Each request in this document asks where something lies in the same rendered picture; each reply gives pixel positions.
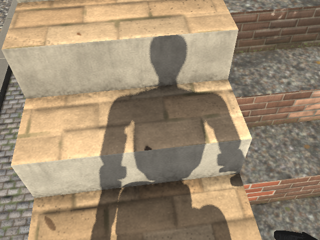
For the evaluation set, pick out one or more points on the right robot hand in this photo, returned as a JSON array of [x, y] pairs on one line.
[[290, 235]]

